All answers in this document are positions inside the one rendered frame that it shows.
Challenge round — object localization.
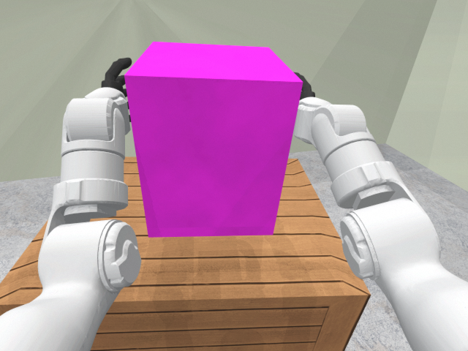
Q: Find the left robot forearm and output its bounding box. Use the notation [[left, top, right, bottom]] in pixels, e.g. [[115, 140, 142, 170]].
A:
[[38, 87, 131, 283]]

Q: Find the pedestal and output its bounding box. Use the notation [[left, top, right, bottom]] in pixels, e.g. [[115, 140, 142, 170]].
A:
[[0, 156, 371, 351]]

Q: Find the robot right hand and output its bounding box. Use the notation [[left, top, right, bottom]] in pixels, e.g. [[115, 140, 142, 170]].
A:
[[294, 72, 315, 100]]

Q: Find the right robot forearm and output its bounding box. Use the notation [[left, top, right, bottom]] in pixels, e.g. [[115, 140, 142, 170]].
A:
[[293, 97, 441, 258]]

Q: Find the robot left upper arm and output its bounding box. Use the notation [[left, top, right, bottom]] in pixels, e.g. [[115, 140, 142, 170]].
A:
[[0, 219, 141, 351]]

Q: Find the robot left hand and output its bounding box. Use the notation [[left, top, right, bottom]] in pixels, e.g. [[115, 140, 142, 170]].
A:
[[101, 58, 132, 122]]

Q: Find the robot right upper arm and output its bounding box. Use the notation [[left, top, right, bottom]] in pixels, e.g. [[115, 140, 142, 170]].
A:
[[340, 197, 468, 351]]

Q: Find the carton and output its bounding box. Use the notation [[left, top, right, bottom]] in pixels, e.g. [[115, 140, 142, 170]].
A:
[[124, 42, 303, 238]]

